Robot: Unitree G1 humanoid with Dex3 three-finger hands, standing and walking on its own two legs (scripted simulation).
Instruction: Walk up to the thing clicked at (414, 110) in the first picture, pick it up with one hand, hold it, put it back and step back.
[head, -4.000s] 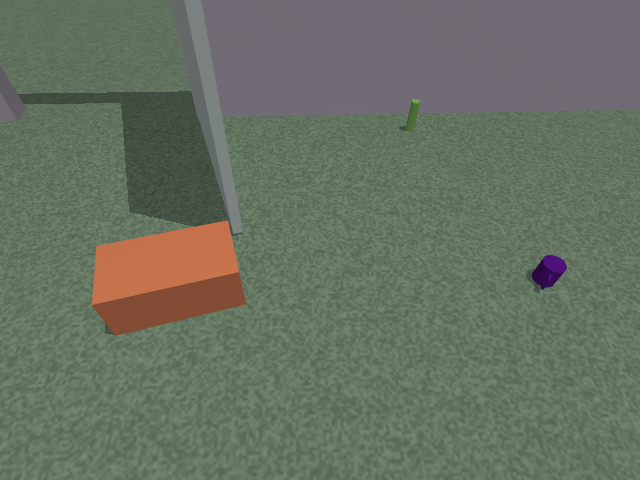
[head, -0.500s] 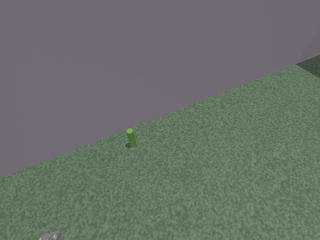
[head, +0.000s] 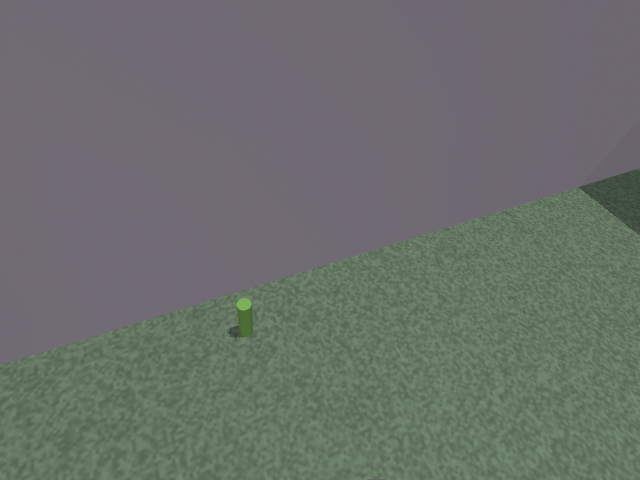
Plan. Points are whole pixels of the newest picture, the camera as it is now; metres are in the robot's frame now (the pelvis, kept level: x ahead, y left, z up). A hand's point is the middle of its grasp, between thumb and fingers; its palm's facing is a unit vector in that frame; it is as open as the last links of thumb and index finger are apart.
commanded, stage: walk up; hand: left
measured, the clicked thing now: (245, 318) +0.73 +0.18 -0.68
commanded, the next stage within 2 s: none
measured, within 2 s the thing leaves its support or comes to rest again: neither
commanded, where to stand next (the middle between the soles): +0.38 -0.02 m, yaw +0 degrees
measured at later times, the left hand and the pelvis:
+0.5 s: hand (146, 425) +0.23 +0.23 -0.11, palm faces -0.02 -0.91 -0.41, open 7.4 cm; pelvis +0.16 -0.04 +0.01, yaw -1 degrees
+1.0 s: hand (141, 363) +0.34 +0.28 -0.16, palm faces -0.07 -0.94 -0.34, open 7.4 cm; pelvis +0.28 +0.01 +0.00, yaw -1 degrees
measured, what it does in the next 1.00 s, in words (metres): walks ahead: right foot, then left foot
